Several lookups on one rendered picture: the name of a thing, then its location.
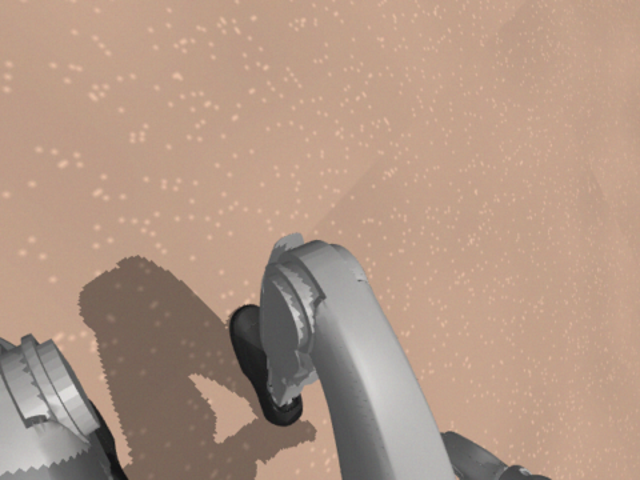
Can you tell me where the left robot foot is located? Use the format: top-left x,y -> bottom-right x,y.
89,400 -> 128,480

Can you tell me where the right robot foot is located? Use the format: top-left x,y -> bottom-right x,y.
229,304 -> 303,426

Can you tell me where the right robot hand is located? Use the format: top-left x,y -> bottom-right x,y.
440,431 -> 509,480

